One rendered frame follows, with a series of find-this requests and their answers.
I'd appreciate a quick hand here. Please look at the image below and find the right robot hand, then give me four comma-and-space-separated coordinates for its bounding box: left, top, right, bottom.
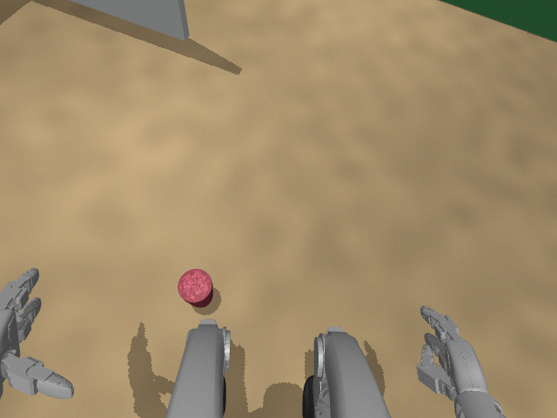
416, 306, 489, 401

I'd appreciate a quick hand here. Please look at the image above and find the left robot hand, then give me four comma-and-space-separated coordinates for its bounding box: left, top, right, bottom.
0, 268, 74, 399

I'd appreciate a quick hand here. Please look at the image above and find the cup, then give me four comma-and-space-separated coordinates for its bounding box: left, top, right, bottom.
178, 269, 213, 307

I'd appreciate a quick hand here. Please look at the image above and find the right robot arm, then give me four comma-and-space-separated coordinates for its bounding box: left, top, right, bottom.
454, 391, 506, 418

